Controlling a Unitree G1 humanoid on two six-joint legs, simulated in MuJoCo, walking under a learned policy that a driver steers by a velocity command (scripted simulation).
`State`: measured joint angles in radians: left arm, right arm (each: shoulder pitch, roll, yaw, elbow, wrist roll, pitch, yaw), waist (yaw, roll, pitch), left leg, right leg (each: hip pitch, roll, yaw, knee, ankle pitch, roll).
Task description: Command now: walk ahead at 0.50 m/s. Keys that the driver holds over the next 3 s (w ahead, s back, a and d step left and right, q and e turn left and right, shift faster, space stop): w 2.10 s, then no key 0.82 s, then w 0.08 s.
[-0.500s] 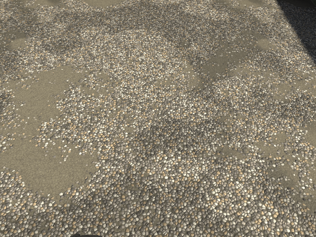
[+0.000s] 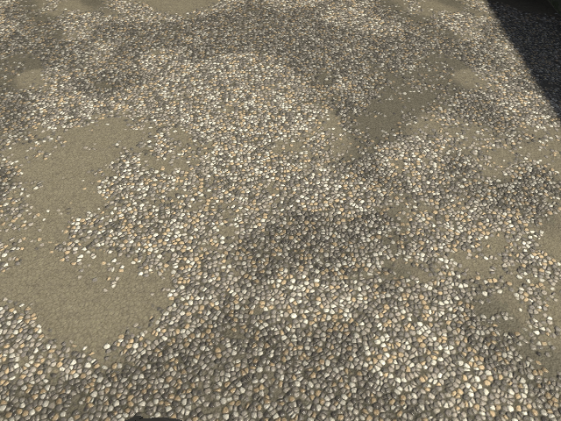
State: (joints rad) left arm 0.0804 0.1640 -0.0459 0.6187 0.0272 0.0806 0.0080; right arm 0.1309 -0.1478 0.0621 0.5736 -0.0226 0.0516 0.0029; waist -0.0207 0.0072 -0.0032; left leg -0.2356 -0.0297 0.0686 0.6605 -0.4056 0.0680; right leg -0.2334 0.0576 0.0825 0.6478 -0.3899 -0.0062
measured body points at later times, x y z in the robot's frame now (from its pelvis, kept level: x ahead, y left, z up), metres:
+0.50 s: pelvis +0.00 +0.00 +0.00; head -0.01 +0.01 +0.45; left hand +0.21 +0.20 -0.08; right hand +0.19 -0.19 -0.08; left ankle -0.03 +0.07 -0.72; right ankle -0.03 -0.12 -0.72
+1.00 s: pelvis +0.00 +0.00 +0.00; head -0.01 +0.01 +0.45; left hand +0.21 +0.20 -0.08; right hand +0.18 -0.20 -0.08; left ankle -0.03 +0.07 -0.72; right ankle -0.03 -0.12 -0.72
